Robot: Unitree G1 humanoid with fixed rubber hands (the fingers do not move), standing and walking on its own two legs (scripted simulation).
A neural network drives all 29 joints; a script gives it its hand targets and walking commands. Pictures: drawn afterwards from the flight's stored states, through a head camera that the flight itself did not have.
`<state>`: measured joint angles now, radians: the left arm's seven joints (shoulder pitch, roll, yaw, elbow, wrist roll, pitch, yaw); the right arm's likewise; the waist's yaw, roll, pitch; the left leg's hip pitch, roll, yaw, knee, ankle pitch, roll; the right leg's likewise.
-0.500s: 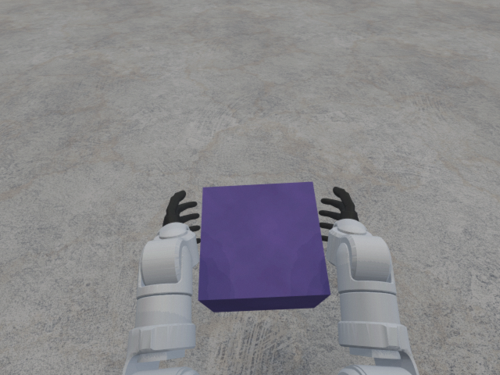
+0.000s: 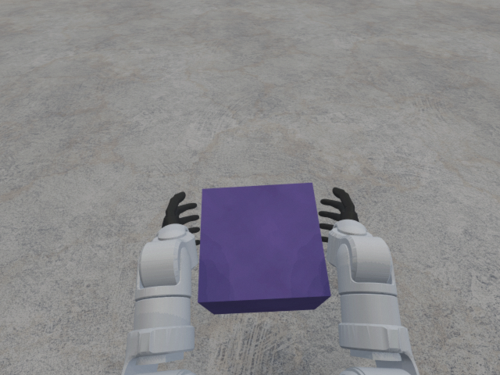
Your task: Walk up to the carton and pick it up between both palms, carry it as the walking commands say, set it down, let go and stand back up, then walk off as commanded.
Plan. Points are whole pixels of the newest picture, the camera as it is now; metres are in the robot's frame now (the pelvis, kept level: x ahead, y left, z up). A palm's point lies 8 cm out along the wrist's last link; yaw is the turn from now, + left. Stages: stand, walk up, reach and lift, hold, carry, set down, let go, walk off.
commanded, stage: carry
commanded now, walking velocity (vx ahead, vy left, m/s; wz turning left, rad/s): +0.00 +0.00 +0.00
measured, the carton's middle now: (260, 251) +0.34 +0.00 +0.01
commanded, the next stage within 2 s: none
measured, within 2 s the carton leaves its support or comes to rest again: neither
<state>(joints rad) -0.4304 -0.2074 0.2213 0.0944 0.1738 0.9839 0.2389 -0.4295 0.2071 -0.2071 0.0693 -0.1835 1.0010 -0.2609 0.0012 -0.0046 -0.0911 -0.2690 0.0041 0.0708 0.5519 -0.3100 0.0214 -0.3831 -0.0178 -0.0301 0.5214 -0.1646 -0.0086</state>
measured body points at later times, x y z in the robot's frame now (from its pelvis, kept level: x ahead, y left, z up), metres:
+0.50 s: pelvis +0.00 +0.00 +0.00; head -0.02 +0.00 +0.45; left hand +0.33 +0.14 +0.09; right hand +0.33 -0.14 +0.09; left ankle -0.01 +0.10 -0.73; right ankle +0.07 -0.12 -0.73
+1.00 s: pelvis -0.07 -0.02 -0.02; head -0.07 -0.03 +0.43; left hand +0.19 +0.16 +0.07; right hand +0.23 -0.11 +0.07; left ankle -0.01 +0.10 -0.73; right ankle +0.07 -0.12 -0.73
